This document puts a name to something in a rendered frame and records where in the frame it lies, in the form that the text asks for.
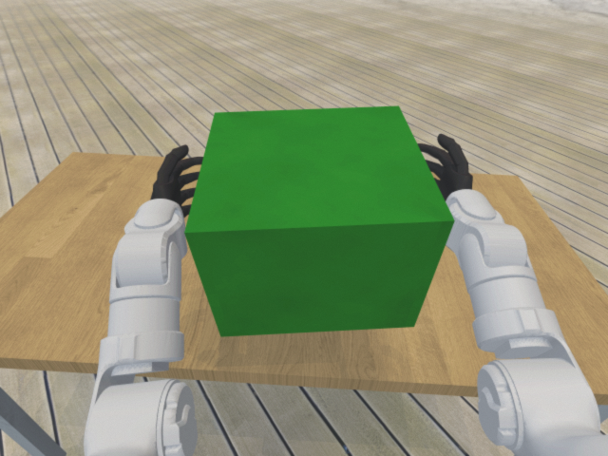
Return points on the right robot forearm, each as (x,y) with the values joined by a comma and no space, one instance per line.
(511,318)

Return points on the robot right upper arm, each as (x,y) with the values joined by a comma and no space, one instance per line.
(539,407)

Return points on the robot left hand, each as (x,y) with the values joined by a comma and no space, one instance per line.
(169,182)

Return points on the robot left upper arm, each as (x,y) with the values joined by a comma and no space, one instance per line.
(155,418)

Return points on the table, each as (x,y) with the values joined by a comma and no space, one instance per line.
(56,249)

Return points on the carton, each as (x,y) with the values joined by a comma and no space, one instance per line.
(315,220)

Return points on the robot right hand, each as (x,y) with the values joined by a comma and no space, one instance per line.
(453,174)

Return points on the left robot forearm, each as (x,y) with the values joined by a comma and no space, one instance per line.
(145,293)

